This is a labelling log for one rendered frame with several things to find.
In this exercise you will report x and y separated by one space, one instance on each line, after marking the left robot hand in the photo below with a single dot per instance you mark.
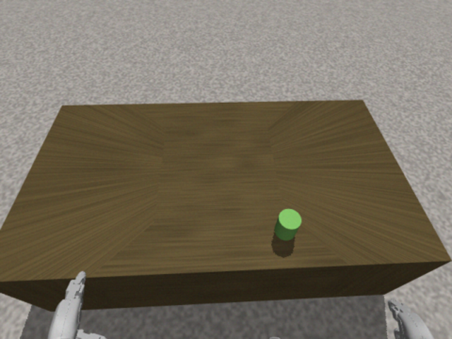
67 317

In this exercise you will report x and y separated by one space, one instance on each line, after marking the right robot hand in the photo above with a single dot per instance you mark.
411 326

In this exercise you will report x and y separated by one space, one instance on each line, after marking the can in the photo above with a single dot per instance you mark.
287 224

